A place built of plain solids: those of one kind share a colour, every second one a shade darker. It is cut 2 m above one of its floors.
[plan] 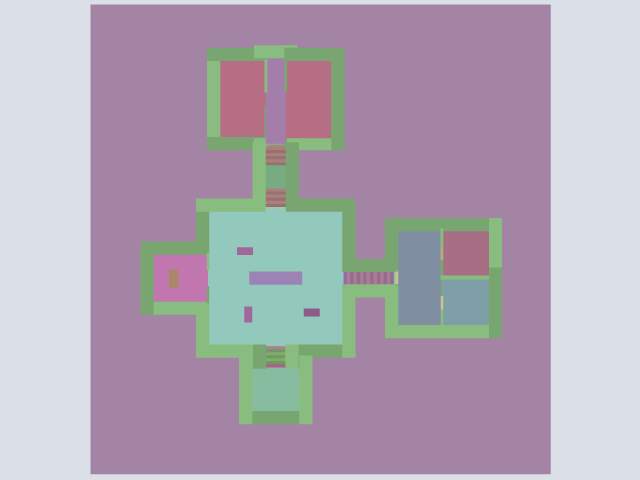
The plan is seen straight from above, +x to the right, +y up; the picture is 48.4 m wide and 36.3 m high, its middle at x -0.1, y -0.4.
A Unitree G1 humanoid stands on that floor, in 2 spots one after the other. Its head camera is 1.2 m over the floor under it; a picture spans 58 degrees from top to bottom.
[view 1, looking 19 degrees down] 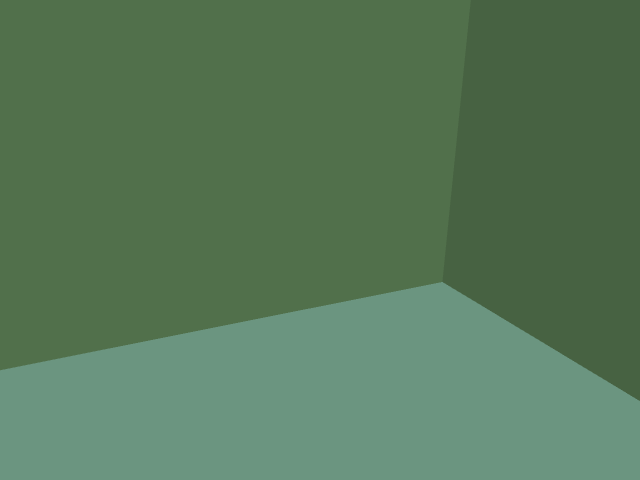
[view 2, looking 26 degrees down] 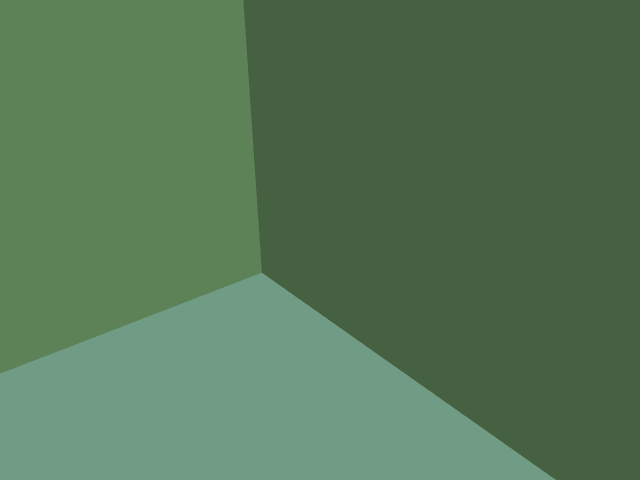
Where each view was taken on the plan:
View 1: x -3.45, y -11.24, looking -113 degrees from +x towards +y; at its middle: wall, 2.42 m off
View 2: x -3.45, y -12.26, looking -40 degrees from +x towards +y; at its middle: wall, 1.86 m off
